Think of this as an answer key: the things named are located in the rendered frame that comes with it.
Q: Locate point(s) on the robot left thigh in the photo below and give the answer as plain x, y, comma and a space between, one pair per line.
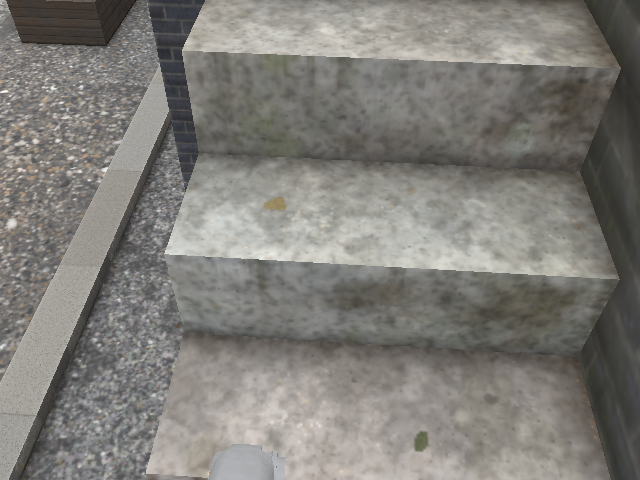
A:
248, 462

